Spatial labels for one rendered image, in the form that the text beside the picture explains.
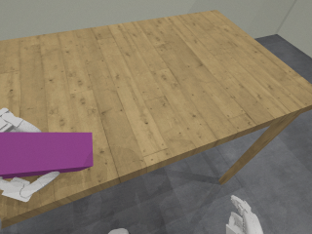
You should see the table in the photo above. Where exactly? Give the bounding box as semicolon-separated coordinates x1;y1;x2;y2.
0;10;312;229

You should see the robot left hand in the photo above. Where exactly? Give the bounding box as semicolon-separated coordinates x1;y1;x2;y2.
0;107;60;202

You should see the robot right hand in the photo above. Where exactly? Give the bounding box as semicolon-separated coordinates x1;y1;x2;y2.
225;195;263;234

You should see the sponge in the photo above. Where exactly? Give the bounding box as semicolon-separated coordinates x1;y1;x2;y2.
0;132;94;179

